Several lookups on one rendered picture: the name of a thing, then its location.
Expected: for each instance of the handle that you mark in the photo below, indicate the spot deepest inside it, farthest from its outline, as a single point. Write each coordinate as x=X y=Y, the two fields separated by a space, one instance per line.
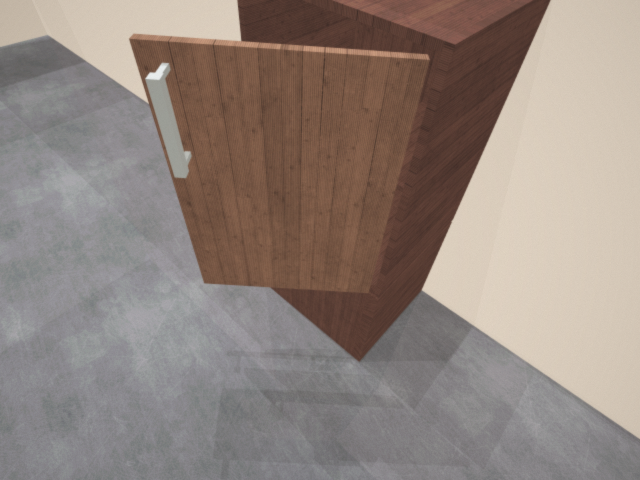
x=161 y=101

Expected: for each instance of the cupboard door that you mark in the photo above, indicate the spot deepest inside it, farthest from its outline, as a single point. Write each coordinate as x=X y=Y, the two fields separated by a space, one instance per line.
x=296 y=155

